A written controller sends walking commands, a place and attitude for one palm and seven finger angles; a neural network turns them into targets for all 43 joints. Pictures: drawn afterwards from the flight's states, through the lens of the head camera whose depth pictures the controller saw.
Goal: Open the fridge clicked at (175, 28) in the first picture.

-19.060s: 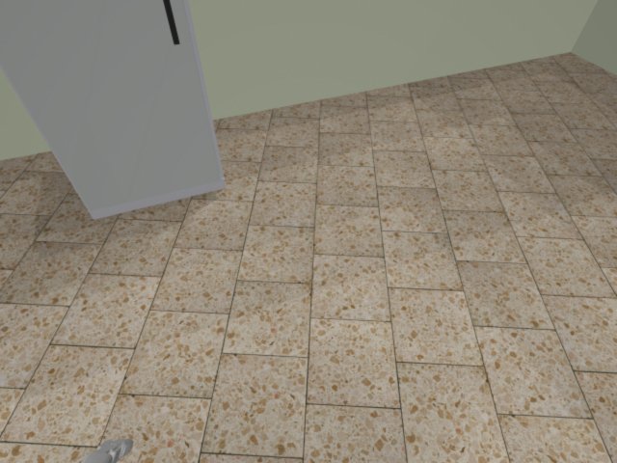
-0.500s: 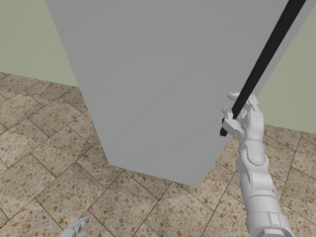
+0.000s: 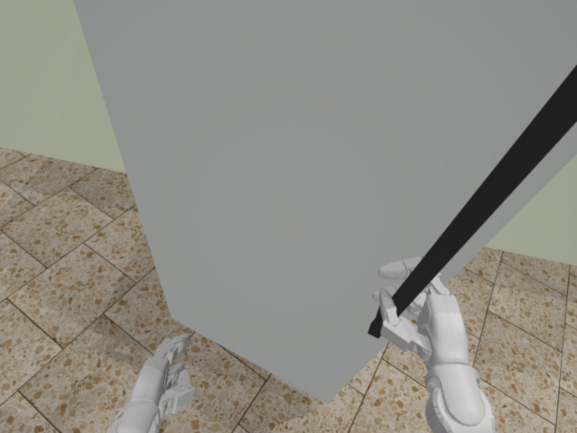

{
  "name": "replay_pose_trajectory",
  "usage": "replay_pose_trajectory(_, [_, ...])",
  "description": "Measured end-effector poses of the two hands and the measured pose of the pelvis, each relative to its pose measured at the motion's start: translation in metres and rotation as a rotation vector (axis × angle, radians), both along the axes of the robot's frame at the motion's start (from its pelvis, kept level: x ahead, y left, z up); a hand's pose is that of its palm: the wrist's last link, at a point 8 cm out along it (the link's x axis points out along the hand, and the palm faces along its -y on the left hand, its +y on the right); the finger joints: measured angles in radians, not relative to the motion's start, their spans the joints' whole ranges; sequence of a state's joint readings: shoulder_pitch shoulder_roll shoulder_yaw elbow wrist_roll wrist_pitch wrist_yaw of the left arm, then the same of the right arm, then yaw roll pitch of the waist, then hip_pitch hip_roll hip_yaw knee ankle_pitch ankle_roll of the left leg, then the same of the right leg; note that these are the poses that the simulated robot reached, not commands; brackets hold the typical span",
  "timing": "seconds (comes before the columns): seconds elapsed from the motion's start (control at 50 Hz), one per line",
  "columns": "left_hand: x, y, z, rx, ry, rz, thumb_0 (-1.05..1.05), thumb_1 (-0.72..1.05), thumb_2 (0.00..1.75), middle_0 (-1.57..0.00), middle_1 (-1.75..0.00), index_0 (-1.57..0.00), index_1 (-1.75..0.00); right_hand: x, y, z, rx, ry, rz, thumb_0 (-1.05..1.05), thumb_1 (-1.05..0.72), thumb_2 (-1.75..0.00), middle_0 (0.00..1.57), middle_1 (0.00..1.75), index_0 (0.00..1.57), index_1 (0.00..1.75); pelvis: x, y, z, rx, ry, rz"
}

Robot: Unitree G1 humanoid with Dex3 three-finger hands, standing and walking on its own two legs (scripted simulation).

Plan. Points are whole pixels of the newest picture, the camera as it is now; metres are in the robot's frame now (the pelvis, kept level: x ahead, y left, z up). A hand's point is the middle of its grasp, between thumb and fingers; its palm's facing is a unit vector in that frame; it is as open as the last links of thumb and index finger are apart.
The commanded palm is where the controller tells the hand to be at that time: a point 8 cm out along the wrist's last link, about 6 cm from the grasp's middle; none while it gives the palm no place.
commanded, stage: walk backward, drawing the door open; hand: right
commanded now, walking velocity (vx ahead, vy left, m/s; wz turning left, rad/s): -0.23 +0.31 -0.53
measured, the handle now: (443, 239) +0.31 -0.12 +0.18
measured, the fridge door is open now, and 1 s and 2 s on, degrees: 17 48 71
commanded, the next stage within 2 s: stop walking and hold the door back in 1.46 s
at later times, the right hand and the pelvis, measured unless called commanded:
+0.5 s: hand (328, 404) +0.16 -0.02 +0.07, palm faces +0.16 +0.98 -0.15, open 5.8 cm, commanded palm +0.12 -0.06 +0.07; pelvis -0.07 +0.13 -0.01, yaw -17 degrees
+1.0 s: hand out of the picture +0.07 +0.11 +0.07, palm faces +0.64 +0.74 -0.23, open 6.0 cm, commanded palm +0.01 +0.10 +0.07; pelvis -0.06 +0.37 -0.02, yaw -42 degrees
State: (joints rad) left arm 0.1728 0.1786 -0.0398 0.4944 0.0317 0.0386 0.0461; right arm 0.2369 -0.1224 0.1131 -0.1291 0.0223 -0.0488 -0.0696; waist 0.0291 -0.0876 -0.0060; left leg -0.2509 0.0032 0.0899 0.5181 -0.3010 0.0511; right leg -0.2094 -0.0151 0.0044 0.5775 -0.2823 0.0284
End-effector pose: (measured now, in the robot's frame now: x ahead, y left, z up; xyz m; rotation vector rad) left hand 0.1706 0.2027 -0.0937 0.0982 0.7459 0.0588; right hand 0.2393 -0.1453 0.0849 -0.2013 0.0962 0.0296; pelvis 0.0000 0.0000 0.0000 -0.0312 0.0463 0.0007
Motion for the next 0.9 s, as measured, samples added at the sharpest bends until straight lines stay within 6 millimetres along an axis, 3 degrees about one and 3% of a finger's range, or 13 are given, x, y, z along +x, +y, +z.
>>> replay_pose_trajectory(0.16, [-0.011, 0.024, -0.005, 0.081, 0.028, -0.079, 0.01, 0.91, 0.9, -0.2, -0.3, -0.21, -0.3, -0.035, 0.021, -0.002, 0.039, -0.031, -0.054, -0.02, -0.7, -0.8, 0.4, 1.36, 0.37, 1.4, -0.029, 0.029, -0.001, -0.024, -0.032, -0.085])
replay_pose_trajectory(0.28, [-0.021, 0.042, -0.01, 0.133, -0.013, -0.105, 0.02, 0.91, 0.9, -0.2, -0.3, -0.21, -0.3, -0.059, 0.037, -0.008, 0.094, -0.114, -0.051, 0.01, -0.7, -0.81, 0.43, 1.38, 0.37, 1.4, -0.041, 0.045, -0.021, 0.018, -0.062, -0.142])
replay_pose_trajectory(0.34, [-0.032, 0.049, -0.009, 0.125, -0.006, -0.139, 0.02, 0.91, 0.9, -0.2, -0.3, -0.2, -0.3, -0.07, 0.044, -0.008, 0.057, -0.126, -0.064, 0.0, -0.7, -0.8, 0.44, 1.39, 0.37, 1.4, -0.054, 0.063, -0.019, -0.004, -0.089, -0.187])
replay_pose_trajectory(0.5, [-0.05, 0.084, -0.009, 0.078, 0.049, -0.26, 0.02, 0.91, 0.9, -0.2, -0.3, -0.21, -0.3, -0.112, 0.08, -0.004, 0.04, -0.082, -0.185, 0.0, -0.7, -0.78, 0.41, 1.37, 0.37, 1.4, -0.069, 0.129, -0.009, 0.064, -0.075, -0.305])
replay_pose_trajectory(0.56, [-0.043, 0.105, -0.018, 0.06, 0.045, -0.28, 0.02, 0.9, 0.9, -0.2, -0.3, -0.21, -0.3, -0.128, 0.096, -0.004, 0.029, -0.096, -0.257, 0.0, -0.69, -0.8, 0.42, 1.38, 0.36, 1.4, -0.073, 0.158, -0.015, 0.054, -0.068, -0.348])
replay_pose_trajectory(0.66, [-0.032, 0.139, -0.019, 0.121, 0.028, -0.326, 0.02, 0.91, 0.9, -0.2, -0.3, -0.21, -0.3, -0.15, 0.12, -0.004, 0.027, -0.095, -0.323, 0.0, -0.69, -0.8, 0.42, 1.38, 0.36, 1.4, -0.078, 0.19, -0.015, 0.024, -0.068, -0.449])
replay_pose_trajectory(0.72, [-0.022, 0.156, -0.021, 0.148, -0.044, -0.368, 0.02, 0.91, 0.9, -0.2, -0.3, -0.21, -0.3, -0.16, 0.133, -0.008, 0.031, -0.156, -0.344, 0.0, -0.69, -0.81, 0.43, 1.38, 0.36, 1.4, -0.082, 0.212, -0.028, 0.029, -0.055, -0.481])
replay_pose_trajectory(0.82, [-0.018, 0.186, -0.015, 0.135, -0.013, -0.492, 0.02, 0.91, 0.9, -0.2, -0.3, -0.2, -0.3, -0.181, 0.16, -0.005, -0.022, -0.129, -0.451, -0.01, -0.68, -0.8, 0.44, 1.39, 0.34, 1.4, -0.086, 0.271, -0.016, 0.03, -0.087, -0.555])
replay_pose_trajectory(0.9, [-0.006, 0.213, -0.02, 0.112, 0.024, -0.586, 0.02, 0.91, 0.9, -0.2, -0.3, -0.21, -0.3, -0.2, 0.192, -0.003, -0.026, -0.095, -0.578, -0.01, -0.69, -0.8, 0.42, 1.36, 0.33, 1.4, -0.073, 0.317, -0.014, 0.056, -0.078, -0.651])
